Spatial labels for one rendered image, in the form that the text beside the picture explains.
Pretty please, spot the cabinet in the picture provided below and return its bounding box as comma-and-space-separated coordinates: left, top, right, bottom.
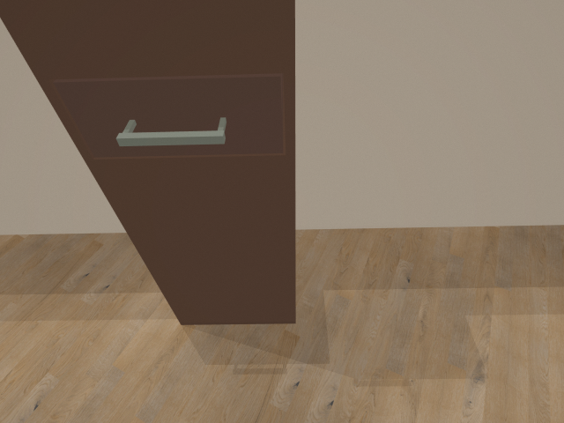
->
0, 0, 296, 325

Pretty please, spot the handle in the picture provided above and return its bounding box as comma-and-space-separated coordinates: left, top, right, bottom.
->
116, 117, 226, 146

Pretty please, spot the drawer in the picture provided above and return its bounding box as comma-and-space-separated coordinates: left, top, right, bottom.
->
53, 73, 283, 158

